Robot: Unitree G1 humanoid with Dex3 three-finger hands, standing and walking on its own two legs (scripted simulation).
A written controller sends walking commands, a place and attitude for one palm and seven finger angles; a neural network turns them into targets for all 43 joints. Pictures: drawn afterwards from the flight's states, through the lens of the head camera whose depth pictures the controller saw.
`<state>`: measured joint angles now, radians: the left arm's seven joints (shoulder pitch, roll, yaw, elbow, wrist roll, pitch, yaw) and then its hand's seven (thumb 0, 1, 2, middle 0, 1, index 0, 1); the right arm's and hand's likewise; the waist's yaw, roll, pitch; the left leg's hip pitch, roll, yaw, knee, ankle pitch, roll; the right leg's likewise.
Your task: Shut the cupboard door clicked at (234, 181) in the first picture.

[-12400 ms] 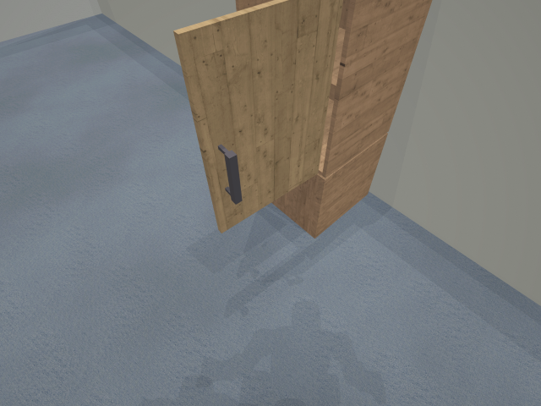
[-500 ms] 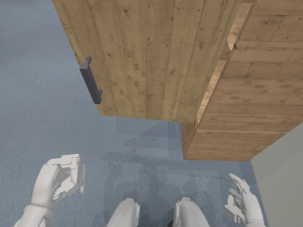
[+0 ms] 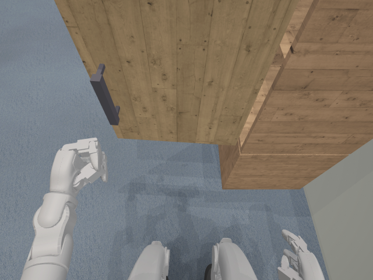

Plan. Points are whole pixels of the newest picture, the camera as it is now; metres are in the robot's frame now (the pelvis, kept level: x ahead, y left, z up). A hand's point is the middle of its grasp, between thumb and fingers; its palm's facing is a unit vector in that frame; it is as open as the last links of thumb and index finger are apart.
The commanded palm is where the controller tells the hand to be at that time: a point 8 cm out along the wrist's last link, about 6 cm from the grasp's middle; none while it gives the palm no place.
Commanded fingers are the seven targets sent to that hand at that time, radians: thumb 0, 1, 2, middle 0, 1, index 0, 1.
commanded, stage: bring the fist close to the handle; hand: left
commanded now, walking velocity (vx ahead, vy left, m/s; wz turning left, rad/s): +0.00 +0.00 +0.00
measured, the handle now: (108, 96) +0.52 +0.22 +0.02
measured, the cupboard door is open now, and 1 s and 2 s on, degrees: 86 86 72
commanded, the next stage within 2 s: push the door shut along its arc in 0.86 s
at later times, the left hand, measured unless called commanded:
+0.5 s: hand (112, 133) +0.42 +0.19 +0.03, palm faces -0.02 -1.00 -0.03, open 3.1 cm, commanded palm +0.39 +0.24 +0.02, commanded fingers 0.00 0.90 0.90 -1.30 -1.50 -1.30 -1.50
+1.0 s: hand (112, 131) +0.42 +0.19 +0.02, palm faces -0.04 -1.00 -0.03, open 3.1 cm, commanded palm +0.40 +0.24 +0.02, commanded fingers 0.00 0.90 0.90 -1.30 -1.50 -1.30 -1.50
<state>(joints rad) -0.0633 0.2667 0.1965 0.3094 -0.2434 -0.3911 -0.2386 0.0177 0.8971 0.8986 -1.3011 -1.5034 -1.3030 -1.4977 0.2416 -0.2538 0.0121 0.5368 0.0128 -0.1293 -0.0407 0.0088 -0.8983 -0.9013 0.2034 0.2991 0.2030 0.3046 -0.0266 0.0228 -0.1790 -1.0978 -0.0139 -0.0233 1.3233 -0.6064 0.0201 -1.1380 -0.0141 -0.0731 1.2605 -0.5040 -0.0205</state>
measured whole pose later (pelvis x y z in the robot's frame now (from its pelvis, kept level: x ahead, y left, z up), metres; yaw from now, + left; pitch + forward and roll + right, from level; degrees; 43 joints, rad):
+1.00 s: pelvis -0.01 +0.00 -0.01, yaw -1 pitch +25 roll -2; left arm -0.56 0.36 0.31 0.88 -0.18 -0.52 -0.30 0.02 0.90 0.90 -1.30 -1.50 -1.31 -1.50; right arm 0.25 -0.26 0.01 0.61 0.00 -0.04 -0.03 0.01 -0.90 -0.90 0.20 0.30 0.20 0.30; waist -0.09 0.01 -0.16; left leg -1.19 -0.01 -0.02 1.34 -0.59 0.02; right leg -1.22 -0.01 -0.07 1.27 -0.48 -0.02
